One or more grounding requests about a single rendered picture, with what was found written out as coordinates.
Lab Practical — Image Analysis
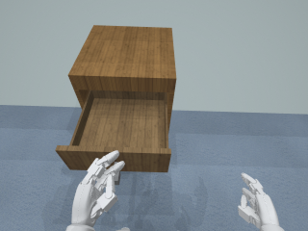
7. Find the handle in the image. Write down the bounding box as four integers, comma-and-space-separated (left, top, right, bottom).
114, 162, 121, 186

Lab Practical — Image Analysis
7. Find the cabinet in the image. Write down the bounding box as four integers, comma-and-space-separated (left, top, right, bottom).
68, 25, 177, 132

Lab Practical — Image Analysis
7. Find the drawer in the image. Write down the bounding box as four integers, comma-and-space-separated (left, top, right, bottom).
55, 90, 171, 173

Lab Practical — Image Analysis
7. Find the right robot hand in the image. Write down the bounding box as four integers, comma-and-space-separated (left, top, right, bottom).
238, 173, 280, 229

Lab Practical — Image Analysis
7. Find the left robot hand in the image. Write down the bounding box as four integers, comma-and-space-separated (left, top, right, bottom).
71, 150, 125, 227

